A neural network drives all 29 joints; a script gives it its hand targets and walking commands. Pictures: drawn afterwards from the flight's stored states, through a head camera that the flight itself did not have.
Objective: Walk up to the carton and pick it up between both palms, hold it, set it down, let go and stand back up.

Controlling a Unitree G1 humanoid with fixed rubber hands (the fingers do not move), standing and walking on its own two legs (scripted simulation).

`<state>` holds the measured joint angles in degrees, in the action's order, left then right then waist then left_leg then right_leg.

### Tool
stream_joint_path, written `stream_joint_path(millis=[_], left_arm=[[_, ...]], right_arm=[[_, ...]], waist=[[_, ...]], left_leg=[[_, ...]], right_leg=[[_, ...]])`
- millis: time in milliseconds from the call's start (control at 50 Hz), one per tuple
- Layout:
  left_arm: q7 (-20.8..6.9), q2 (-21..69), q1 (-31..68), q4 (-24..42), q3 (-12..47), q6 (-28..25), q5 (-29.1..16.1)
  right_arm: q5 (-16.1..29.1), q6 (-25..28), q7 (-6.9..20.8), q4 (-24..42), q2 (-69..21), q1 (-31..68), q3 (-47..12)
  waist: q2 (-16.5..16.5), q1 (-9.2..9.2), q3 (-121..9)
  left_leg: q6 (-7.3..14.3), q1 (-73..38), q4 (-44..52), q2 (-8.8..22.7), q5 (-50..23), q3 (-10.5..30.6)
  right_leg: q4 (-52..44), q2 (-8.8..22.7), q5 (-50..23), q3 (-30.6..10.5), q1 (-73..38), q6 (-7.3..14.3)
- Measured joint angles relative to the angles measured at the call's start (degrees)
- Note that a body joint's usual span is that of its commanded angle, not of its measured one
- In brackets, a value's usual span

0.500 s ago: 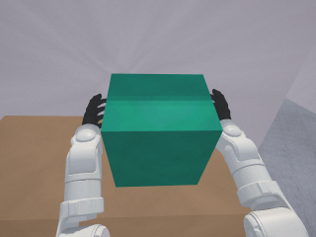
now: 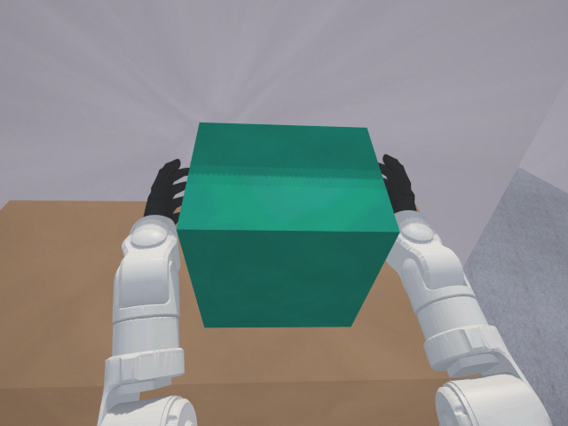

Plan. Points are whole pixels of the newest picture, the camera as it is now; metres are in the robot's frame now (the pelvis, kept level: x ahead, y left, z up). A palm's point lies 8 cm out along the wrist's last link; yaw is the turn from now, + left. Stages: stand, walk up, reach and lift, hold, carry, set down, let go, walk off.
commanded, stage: hold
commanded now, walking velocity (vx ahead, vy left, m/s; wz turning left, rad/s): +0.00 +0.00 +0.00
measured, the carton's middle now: (281, 233) +0.37 +0.01 +0.14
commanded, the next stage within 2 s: none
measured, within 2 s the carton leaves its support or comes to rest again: neither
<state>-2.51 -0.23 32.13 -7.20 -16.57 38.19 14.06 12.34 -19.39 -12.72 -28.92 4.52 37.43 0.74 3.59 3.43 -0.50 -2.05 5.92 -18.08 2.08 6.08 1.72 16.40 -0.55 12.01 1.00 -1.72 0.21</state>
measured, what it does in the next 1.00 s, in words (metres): stands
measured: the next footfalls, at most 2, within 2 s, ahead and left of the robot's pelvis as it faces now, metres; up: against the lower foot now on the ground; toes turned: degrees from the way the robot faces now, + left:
none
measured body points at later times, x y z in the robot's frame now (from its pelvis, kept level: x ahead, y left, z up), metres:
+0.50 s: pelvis +0.00 +0.00 +0.00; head -0.06 +0.03 +0.45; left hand +0.36 +0.17 +0.18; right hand +0.37 -0.15 +0.19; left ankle +0.05 +0.14 -0.75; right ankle -0.03 -0.12 -0.75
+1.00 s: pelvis +0.00 +0.01 +0.00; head -0.05 +0.04 +0.45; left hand +0.37 +0.18 +0.18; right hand +0.37 -0.14 +0.18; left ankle +0.05 +0.14 -0.75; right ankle -0.03 -0.11 -0.75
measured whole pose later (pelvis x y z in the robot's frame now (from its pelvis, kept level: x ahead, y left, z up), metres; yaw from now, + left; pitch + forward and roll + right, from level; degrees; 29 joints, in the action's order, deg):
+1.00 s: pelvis +0.00 +0.01 +0.00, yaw +0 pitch -7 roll -1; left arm -0.9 0.1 30.4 -6.3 -15.3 38.3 13.5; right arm 13.2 -17.7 -12.4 -30.1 5.0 36.2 -0.4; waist 3.7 3.9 -0.8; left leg -1.4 5.7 -18.8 1.6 6.7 1.6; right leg 15.0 -0.1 11.4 1.2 -2.9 -0.4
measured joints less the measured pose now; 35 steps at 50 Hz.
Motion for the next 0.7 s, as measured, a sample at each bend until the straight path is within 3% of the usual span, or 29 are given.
stream_joint_path(millis=[140,320,540,700], left_arm=[[0.0,0.2,-1.7,2.0,0.3,0.6,0.2],[1.6,0.8,-2.5,2.9,1.7,0.9,-0.6],[1.1,0.7,-1.3,0.4,0.6,0.2,-0.5],[0.0,0.0,3.0,-4.5,-1.1,0.0,0.8]], right_arm=[[0.9,0.4,0.0,0.2,0.0,-0.7,-0.8],[1.4,0.7,0.2,1.7,0.8,-2.6,-1.1],[0.3,-0.2,0.6,0.4,0.6,-1.2,-0.5],[-1.9,0.3,0.9,-4.2,-0.2,2.0,1.3]], waist=[[0.2,0.67,0.2],[-0.7,0.24,-0.2],[-0.7,0.02,-0.5],[-0.1,-0.44,-0.8]], left_leg=[[0.2,-1.0,-0.5,-0.2,0.7,0.1],[0.3,-0.5,-0.9,-0.1,0.7,-0.1],[0.0,-0.7,0.0,0.2,-0.3,0.0],[0.2,0.1,0.6,-0.1,-0.9,-0.2]], right_leg=[[-0.9,0.2,-0.1,0.2,-1.7,-0.3],[-0.8,0.1,-0.2,0.0,-1.3,-0.3],[-0.5,-0.2,-0.6,0.1,-0.8,0.0],[0.3,0.1,-0.5,0.0,0.6,-0.1]])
